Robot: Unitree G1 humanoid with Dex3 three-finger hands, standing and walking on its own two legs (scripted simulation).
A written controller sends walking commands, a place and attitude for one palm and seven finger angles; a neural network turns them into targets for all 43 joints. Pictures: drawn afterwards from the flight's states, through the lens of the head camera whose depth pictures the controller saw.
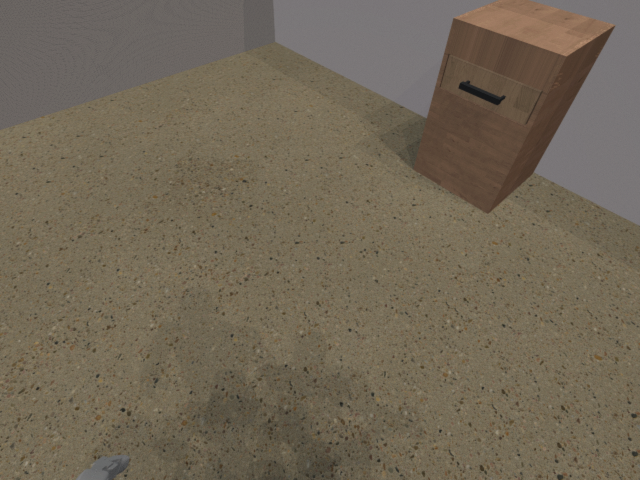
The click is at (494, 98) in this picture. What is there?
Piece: drawer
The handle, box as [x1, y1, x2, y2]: [459, 81, 505, 104]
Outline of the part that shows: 459,85 459,88 495,104 498,104 505,96 496,96 471,85 469,81 463,81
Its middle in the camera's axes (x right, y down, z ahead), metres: +0.63 -0.57 +1.51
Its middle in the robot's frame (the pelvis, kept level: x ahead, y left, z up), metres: +1.52 -0.57 -0.24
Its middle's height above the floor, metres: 0.53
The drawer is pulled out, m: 0.00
